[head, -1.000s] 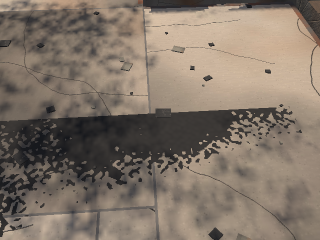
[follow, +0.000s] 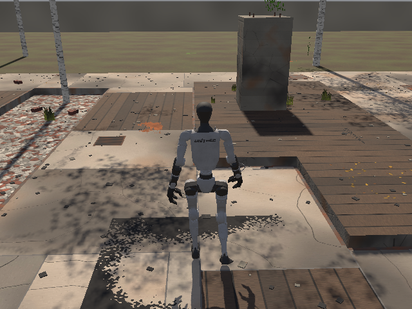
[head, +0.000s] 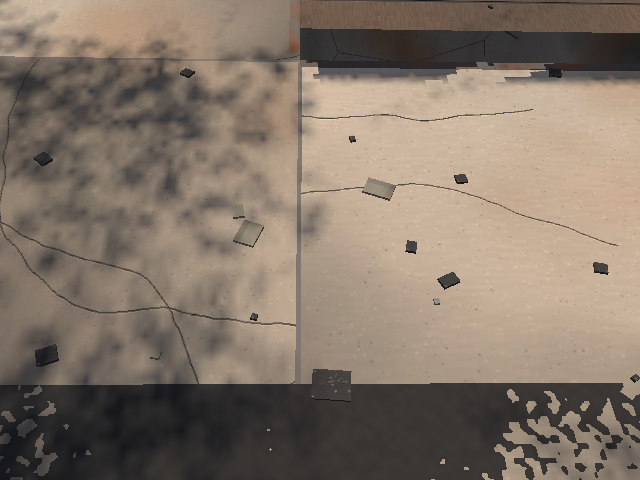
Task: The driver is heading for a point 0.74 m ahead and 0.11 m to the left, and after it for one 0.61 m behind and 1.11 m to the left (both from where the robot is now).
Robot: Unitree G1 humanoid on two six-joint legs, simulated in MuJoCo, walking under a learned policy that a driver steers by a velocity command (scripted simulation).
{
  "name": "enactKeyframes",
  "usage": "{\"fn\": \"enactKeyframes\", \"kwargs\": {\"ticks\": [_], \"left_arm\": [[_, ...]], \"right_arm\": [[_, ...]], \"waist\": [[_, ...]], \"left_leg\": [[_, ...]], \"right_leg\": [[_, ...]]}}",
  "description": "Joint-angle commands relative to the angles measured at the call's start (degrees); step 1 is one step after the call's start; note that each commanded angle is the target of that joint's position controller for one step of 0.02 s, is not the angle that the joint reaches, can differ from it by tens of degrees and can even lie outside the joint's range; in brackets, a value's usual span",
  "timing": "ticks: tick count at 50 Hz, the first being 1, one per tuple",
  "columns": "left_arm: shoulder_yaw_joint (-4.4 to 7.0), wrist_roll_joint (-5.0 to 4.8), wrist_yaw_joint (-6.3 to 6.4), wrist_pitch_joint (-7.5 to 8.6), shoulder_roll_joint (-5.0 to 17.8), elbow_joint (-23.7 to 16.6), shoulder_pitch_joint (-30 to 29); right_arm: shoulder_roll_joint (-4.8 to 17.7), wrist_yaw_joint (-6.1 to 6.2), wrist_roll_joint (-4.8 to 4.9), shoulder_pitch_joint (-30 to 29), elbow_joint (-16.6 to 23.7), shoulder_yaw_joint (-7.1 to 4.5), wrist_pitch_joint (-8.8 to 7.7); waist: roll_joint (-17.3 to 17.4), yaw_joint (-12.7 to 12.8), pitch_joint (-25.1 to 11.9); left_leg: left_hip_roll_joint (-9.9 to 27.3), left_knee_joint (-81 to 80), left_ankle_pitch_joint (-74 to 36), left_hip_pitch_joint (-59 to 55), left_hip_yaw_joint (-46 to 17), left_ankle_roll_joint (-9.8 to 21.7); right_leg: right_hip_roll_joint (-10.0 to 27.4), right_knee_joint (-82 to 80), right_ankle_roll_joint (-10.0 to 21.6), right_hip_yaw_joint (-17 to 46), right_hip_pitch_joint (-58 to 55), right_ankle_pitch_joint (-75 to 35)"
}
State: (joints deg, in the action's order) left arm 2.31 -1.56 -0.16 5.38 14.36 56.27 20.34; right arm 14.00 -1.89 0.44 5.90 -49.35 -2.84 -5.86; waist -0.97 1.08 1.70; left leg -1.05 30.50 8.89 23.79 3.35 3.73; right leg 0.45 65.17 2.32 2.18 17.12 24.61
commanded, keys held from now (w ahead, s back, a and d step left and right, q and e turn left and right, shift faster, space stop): w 0.60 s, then w+q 0.40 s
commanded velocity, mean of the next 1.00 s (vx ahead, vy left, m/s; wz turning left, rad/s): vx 0.50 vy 0.00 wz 0.13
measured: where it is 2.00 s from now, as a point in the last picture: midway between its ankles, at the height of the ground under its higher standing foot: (310, 345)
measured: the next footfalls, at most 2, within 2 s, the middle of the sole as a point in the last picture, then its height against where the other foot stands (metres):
right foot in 0.48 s outside the picture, level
left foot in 1.04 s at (276, 366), level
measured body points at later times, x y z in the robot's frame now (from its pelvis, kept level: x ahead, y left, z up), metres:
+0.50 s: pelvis +0.28 -0.04 -0.01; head +0.31 -0.05 +0.44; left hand +0.48 +0.19 -0.10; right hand +0.23 -0.31 -0.15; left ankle +0.09 +0.08 -0.71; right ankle +0.39 -0.14 -0.73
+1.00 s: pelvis +0.54 -0.02 +0.00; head +0.56 +0.00 +0.45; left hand +0.49 +0.25 -0.14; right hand +0.75 -0.22 -0.11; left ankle +0.67 +0.12 -0.71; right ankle +0.39 -0.15 -0.73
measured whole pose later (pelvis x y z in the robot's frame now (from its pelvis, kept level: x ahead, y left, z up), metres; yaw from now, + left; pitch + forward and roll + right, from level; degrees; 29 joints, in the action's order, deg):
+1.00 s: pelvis +0.54 -0.02 +0.00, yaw +10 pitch +2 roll -2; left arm 3.9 -0.4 1.1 4.2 14.2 56.1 18.8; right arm 13.0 -2.8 1.2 4.1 -48.1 -3.3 -2.7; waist 1.3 3.1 0.6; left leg 3.6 35.8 3.3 34.8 1.9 4.5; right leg -0.1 13.3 -1.1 -12.4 -6.6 21.4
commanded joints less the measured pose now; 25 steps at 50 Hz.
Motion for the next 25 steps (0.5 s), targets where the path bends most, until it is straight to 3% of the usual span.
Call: {"fn": "enactKeyframes", "kwargs": {"ticks": [1,3,6,9,13,17,20,22,23,24,25], "left_arm": [[2.04,0.25,0.7,1.25,6.7,-5.1,-3.2],[1.85,0.59,0.9,-0.33,3.7,-4.5,-0.5],[2.23,1.05,1.23,-1.13,3.9,-6.1,-4.4],[2.31,1.36,0.99,-0.91,3.5,-8.1,-10.6],[1.64,0.97,0.14,-0.43,2.2,-10.2,-18.5],[1.12,0.46,-1.16,0.08,2.2,-12.6,-24.7],[1.2,0.27,-2.19,0.69,3.3,-13.8,-25.2],[2.37,0.42,-2.2,0.95,5.7,-12.1,-18.3],[3.79,0.6,-1.85,0.93,8.3,-9.1,-9.0],[5.05,1.35,-1.25,0.85,12.6,-6.8,2.1],[5.8,1.54,-1.42,0.59,16.6,-5.4,6.0]], "right_arm": [[4.7,-0.08,-0.61,4.7,0.7,-0.91,-0.47],[4.5,-0.33,-0.87,5.0,-0.3,-0.88,-0.73],[7.1,0.54,-0.84,8.1,-2.0,-1.46,-0.96],[7.5,1.56,-0.58,11.1,-3.2,-1.42,-0.39],[8.1,2.07,0.03,14.8,-4.7,-1.36,0.01],[8.5,2.22,0.3,18.8,-6.8,-1.6,0.98],[9.3,2.6,0.54,18.7,-7.5,-2.11,1.78],[10.3,2.69,0.63,16.2,-7.0,-2.4,2.19],[9.2,2.64,0.49,15.2,-6.6,-2.0,2.41],[7.5,2.61,-0.38,15.2,-5.2,-1.1,2.28],[-0.7,1.86,-0.42,22.5,-5.1,1.25,0.91]], "waist": [[4.1,-1.9,-4.3],[5.6,0.0,-3.5],[4.3,0.0,-1.0],[3.8,-1.5,-0.1],[3.9,-4.1,1.5],[3.9,-6.1,3.4],[5.0,-4.8,3.0],[6.4,-0.4,-1.4],[5.6,4.0,-6.9],[0.2,7.5,-15.4],[-15.2,3.9,-23.1]], "left_leg": [[15.4,-18.3,-2.8,-17.8,-20.2,9.4],[13.7,-21.4,-5.1,-12.5,-16.1,9.5],[13.4,-23.6,-10.1,-12.2,-12.7,10.4],[12.7,-24.0,-12.4,-15.3,-10.2,9.2],[11.6,-24.3,-10.8,-18.0,-7.4,7.6],[14.3,-21.6,-11.4,-25.5,-7.7,7.7],[16.5,-17.6,-17.2,-29.7,-8.3,6.7],[15.4,-10.1,-33.0,-29.2,-6.7,5.3],[12.3,0.3,-38.1,-25.8,-4.5,3.8],[8.9,17.8,-24.5,-13.4,-2.0,1.7],[-2.2,38.3,15.0,10.0,-2.4,-2.0]], "right_leg": [[7.2,4.3,0.9,2.1,20.1,-7.1],[8.1,1.2,0.5,1.7,15.7,-9.7],[8.8,-5.1,-1.0,1.2,20.2,-15.7],[8.5,-14.7,-1.8,0.8,24.1,-24.5],[6.3,-26.8,-1.7,-1.3,22.3,-31.6],[5.0,-32.8,-1.0,-1.9,24.3,-28.4],[3.9,-35.6,0.9,-2.3,22.0,-22.5],[0.7,-37.2,2.9,-4.9,10.0,-20.2],[-0.7,-37.8,4.7,-5.8,-2.9,-21.8],[9.0,-36.0,8.5,5.0,-21.7,-23.7],[22.3,-42.0,18.1,32.7,-41.5,-14.5]]}}
Keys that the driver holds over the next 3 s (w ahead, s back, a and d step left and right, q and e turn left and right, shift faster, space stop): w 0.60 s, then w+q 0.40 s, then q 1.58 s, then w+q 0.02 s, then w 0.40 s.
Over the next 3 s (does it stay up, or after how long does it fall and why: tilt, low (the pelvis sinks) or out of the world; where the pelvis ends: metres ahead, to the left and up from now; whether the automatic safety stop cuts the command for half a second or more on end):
stays up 0.73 0.14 0.01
